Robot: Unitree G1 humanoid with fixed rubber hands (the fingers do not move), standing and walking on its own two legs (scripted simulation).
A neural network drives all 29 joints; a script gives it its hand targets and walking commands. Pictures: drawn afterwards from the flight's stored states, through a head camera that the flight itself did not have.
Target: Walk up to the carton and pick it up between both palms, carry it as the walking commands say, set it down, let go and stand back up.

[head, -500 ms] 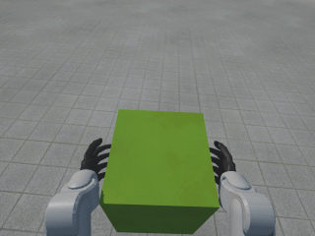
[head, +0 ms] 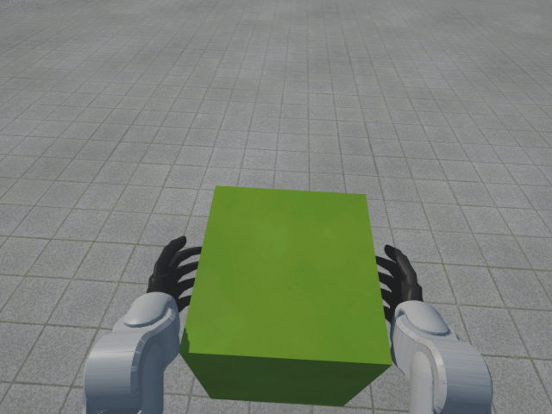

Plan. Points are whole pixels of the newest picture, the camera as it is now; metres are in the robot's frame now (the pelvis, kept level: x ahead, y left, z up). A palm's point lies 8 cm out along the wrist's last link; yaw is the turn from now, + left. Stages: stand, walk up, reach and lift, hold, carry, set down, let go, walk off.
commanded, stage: carry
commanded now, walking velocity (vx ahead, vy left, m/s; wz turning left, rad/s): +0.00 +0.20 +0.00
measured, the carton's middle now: (283, 303) +0.28 -0.01 +0.04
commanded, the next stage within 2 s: none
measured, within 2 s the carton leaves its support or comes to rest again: neither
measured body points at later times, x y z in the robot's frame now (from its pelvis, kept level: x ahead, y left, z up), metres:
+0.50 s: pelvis -0.04 +0.15 +0.00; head -0.05 +0.14 +0.45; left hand +0.22 +0.28 +0.10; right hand +0.20 -0.01 +0.09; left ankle -0.01 +0.27 -0.71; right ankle -0.05 +0.00 -0.72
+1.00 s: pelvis -0.07 +0.30 +0.00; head -0.08 +0.29 +0.45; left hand +0.18 +0.44 +0.09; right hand +0.17 +0.14 +0.08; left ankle -0.04 +0.38 -0.72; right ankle -0.07 +0.14 -0.72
